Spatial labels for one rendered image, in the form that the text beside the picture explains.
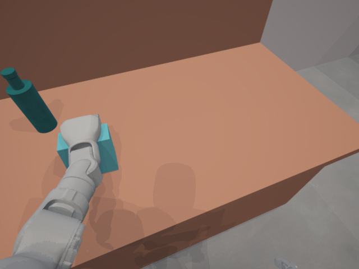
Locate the left robot upper arm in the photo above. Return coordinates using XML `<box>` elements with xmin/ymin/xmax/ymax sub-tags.
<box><xmin>0</xmin><ymin>209</ymin><xmax>85</xmax><ymax>269</ymax></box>

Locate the sponge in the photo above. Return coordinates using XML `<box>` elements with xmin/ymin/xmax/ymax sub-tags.
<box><xmin>57</xmin><ymin>123</ymin><xmax>119</xmax><ymax>174</ymax></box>

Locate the robot right hand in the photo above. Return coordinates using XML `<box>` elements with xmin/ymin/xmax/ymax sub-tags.
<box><xmin>274</xmin><ymin>258</ymin><xmax>298</xmax><ymax>269</ymax></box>

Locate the robot left forearm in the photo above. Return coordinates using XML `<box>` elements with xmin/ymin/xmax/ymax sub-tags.
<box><xmin>12</xmin><ymin>139</ymin><xmax>103</xmax><ymax>256</ymax></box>

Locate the robot left hand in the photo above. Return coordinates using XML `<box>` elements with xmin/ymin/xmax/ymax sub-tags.
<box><xmin>60</xmin><ymin>114</ymin><xmax>102</xmax><ymax>146</ymax></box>

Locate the table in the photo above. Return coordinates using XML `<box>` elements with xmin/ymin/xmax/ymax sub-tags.
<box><xmin>0</xmin><ymin>0</ymin><xmax>359</xmax><ymax>269</ymax></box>

